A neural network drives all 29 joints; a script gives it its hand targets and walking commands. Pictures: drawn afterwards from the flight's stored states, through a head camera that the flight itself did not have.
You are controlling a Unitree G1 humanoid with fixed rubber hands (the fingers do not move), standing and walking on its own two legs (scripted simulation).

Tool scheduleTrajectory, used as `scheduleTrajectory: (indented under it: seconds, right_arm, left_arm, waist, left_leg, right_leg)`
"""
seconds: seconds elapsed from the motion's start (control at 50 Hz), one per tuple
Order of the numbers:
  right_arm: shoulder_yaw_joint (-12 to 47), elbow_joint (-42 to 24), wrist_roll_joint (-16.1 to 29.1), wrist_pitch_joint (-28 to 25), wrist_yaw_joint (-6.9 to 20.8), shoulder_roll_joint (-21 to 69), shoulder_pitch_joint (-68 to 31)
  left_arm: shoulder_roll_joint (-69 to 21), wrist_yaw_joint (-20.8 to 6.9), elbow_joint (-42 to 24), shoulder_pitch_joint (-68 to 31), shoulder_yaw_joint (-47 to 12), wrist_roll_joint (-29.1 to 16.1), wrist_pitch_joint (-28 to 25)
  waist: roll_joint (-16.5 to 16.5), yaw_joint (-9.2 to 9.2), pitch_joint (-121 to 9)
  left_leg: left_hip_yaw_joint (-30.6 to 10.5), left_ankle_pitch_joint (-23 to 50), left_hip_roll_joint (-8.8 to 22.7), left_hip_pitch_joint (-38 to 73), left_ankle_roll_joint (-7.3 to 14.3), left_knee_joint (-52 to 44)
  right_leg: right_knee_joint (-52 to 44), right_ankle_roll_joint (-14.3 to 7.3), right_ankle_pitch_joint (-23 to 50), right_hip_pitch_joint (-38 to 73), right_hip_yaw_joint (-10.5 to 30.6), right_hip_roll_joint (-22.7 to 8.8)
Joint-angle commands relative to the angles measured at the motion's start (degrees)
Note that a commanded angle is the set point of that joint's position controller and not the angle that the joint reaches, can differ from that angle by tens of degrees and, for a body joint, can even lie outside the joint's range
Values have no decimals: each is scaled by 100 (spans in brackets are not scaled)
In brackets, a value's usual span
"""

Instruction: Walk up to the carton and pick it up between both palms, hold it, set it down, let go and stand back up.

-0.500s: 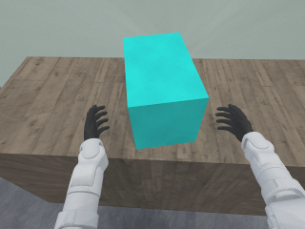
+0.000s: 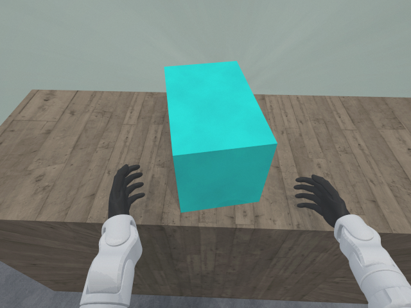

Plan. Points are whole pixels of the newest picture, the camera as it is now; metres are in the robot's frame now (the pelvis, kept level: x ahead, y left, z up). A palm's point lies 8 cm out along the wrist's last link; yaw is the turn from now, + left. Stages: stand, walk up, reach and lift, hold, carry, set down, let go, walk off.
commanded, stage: set down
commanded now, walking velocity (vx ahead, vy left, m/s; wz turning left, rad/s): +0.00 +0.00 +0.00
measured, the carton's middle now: (210, 132) +0.52 +0.06 +0.03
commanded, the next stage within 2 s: none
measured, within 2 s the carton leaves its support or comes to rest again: neither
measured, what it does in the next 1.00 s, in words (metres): stands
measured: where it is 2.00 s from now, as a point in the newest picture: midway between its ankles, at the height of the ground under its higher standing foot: outside the picture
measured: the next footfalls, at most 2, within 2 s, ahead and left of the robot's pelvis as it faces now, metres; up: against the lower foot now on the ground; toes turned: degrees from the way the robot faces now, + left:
none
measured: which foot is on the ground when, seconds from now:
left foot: down 0.00-1.00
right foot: down 0.00-1.00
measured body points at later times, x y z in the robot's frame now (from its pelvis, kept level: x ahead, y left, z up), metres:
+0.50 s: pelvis +0.00 +0.00 +0.00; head +0.00 +0.00 +0.45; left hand +0.23 +0.19 +0.07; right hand +0.29 -0.23 +0.00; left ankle -0.01 +0.14 -0.75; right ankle +0.04 -0.07 -0.75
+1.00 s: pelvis +0.00 +0.00 +0.00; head +0.00 +0.00 +0.45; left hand +0.21 +0.19 +0.05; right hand +0.24 -0.23 -0.01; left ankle -0.01 +0.14 -0.75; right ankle +0.04 -0.07 -0.75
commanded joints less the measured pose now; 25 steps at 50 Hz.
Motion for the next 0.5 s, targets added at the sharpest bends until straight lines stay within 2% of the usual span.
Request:
scheduleTrajectory:
  seconds: [0.0, 0.02, 0.04, 0.06, 0.08, 0.1, 0.12, 0.14, 0.16, 0.18, 0.2, 0.22, 0.24, 0.26, 0.28, 0.3, 0.32, 0.34, 0.36, 0.38, 0.4, 0.42, 0.44, 0.46, 0.48]
  right_arm:
    - [-986, -1574, 485, -396, 97, -1283, -694]
    - [-939, -1782, 570, -422, 105, -1378, -1112]
    - [-919, -1556, 663, -381, 160, -1360, -750]
    - [-1056, -1566, 545, -367, 189, -1384, -699]
    - [-998, -1822, 544, -378, 237, -1359, -939]
    - [-1087, -2085, 405, -426, 181, -1198, -833]
    - [-1068, -2014, 516, -431, 224, -1396, -364]
    - [-1073, -2178, 471, -427, 244, -1360, -885]
    - [-1056, -2169, 472, -407, 255, -1299, -788]
    - [-1146, -1974, 518, -360, 331, -1426, -297]
    - [-1078, -1869, 423, -257, 240, -1220, -873]
    - [-1113, -2040, 376, -277, 280, -1196, -471]
    - [-1217, -1975, 390, -268, 226, -1238, -605]
    - [-1205, -2237, 319, -308, 215, -1268, -336]
    - [-1130, -2439, 381, -287, 210, -1288, -25]
    - [-1230, -2284, 449, -279, 220, -1311, 159]
    - [-1352, -2180, 344, -258, 221, -1345, -58]
    - [-1164, -2153, 413, -280, 198, -1262, 344]
    - [-1346, -2222, 433, -353, 213, -1421, 766]
    - [-1371, -2331, 453, -345, 186, -1439, 329]
    - [-1321, -2329, 427, -381, 217, -1499, 355]
    - [-1379, -2306, 417, -394, 237, -1537, 1016]
    - [-1482, -2451, 482, -425, 234, -1593, 615]
    - [-1364, -2317, 401, -394, 256, -1409, 920]
    - [-1410, -2404, 332, -414, 219, -1374, 1073]
  left_arm:
    - [-168, -24, -1526, -144, -285, 125, -368]
    - [-87, -17, -1750, -554, -435, 29, -396]
    - [-115, 26, -1537, -436, -319, 130, -383]
    - [-70, 58, -1535, -535, -453, 123, -403]
    - [-59, 108, -1547, -721, -374, 84, -433]
    - [-85, 103, -1599, -661, -274, 123, -492]
    - [-158, 119, -1986, -295, -419, 125, -465]
    - [-115, 115, -1420, -587, -360, 126, -458]
    - [10, 149, -1695, -702, -277, 120, -546]
    - [-238, 181, -1810, -208, -477, 173, -478]
    - [-87, 157, -1376, -737, -381, 136, -322]
    - [-155, 168, -1505, -479, -259, 199, -311]
    - [-93, 166, -1436, -570, -209, 247, -347]
    - [-174, 184, -1539, -335, -253, 149, -335]
    - [-146, 157, -1939, -49, -226, 224, -375]
    - [-185, 140, -1734, 84, -420, 169, -326]
    - [-70, 125, -1657, -60, -438, 152, -326]
    - [-111, 112, -1910, 324, -344, 256, -379]
    - [-336, 103, -2233, 847, -503, 300, -363]
    - [-213, 99, -2133, 416, -586, 224, -326]
    - [-169, 107, -2159, 431, -549, 212, -387]
    - [-399, 82, -2474, 964, -714, 169, -389]
    - [-137, 124, -2359, 702, -667, 211, -391]
    - [-221, 86, -2124, 821, -584, 269, -395]
    - [-228, 59, -2161, 1002, -701, 154, -406]
  waist:
    - [-1146, -802, -1253]
    - [-1052, -847, -1156]
    - [-1006, -739, -1025]
    - [-825, -836, -865]
    - [-1084, -746, -1130]
    - [-1238, -638, -1079]
    - [-1084, -860, -1040]
    - [-1181, -776, -970]
    - [-1337, -631, -1128]
    - [-1110, -786, -850]
    - [-1150, -740, -746]
    - [-1255, -655, -888]
    - [-1233, -716, -851]
    - [-1422, -663, -948]
    - [-1477, -668, -1110]
    - [-1355, -839, -858]
    - [-1312, -798, -789]
    - [-1262, -738, -906]
    - [-1033, -920, -842]
    - [-1041, -822, -850]
    - [-1022, -845, -897]
    - [-1102, -1027, -751]
    - [-949, -874, -891]
    - [-1127, -907, -615]
    - [-1188, -1089, -513]
  left_leg:
    - [-749, 1463, -187, 440, 169, -229]
    - [-734, 1246, -175, 365, 139, -219]
    - [-714, 1021, -154, 305, 134, -217]
    - [-678, 631, -167, 186, 121, -253]
    - [-680, 419, -171, 257, 192, -253]
    - [-541, 528, -169, 164, 221, -226]
    - [-634, 530, -148, 345, 207, -208]
    - [-593, 244, -194, 116, 244, -234]
    - [-562, 55, -201, -12, 292, -247]
    - [-671, -76, -140, 153, 242, -317]
    - [-550, -186, -199, -180, 305, -292]
    - [-589, -134, -194, -94, 317, -330]
    - [-594, -334, -183, -226, 316, -262]
    - [-588, 3, -183, -131, 341, -296]
    - [-617, 113, -147, 70, 330, -289]
    - [-663, 183, -134, 63, 325, -353]
    - [-643, 180, -195, 7, 322, -358]
    - [-625, 459, -235, 151, 313, -254]
    - [-693, 758, -169, 566, 229, -381]
    - [-679, 659, -208, 412, 227, -351]
    - [-659, 653, -202, 411, 190, -338]
    - [-767, 712, -119, 696, 170, -312]
    - [-720, 473, -154, 558, 187, -308]
    - [-690, 383, -192, 471, 220, -312]
    - [-700, 465, -169, 528, 218, -297]
  right_leg:
    - [111, 20, 1186, 2098, 511, -6]
    - [36, 40, 855, 1982, 609, -95]
    - [11, 2, 592, 1893, 670, -71]
    - [-84, -27, -119, 1647, 656, -91]
    - [-61, 19, -277, 1573, 696, -126]
    - [-84, 6, -198, 1644, 758, -150]
    - [-123, -24, -265, 1695, 767, -167]
    - [-160, 20, -461, 1590, 852, -250]
    - [-200, 86, -832, 1625, 997, -299]
    - [-287, 14, -1202, 1474, 981, -279]
    - [-271, 73, -1295, 1454, 1061, -413]
    - [-286, 74, -1276, 1548, 1009, -394]
    - [-323, 56, -1553, 1458, 1175, -444]
    - [-314, 74, -1225, 1670, 1093, -423]
    - [-348, 64, -982, 1805, 1157, -414]
    - [-238, 87, -625, 1663, 1026, -396]
    - [-210, 115, -652, 1528, 962, -379]
    - [-341, 140, -528, 1823, 1105, -447]
    - [-266, 50, -11, 1655, 803, -281]
    - [-178, 12, 97, 1556, 781, -257]
    - [-120, -12, 204, 1411, 704, -185]
    - [-197, -62, 230, 1528, 666, -163]
    - [-211, -45, -193, 1295, 762, -271]
    - [-298, -12, -393, 1297, 811, -282]
    - [-236, 18, -221, 1345, 798, -295]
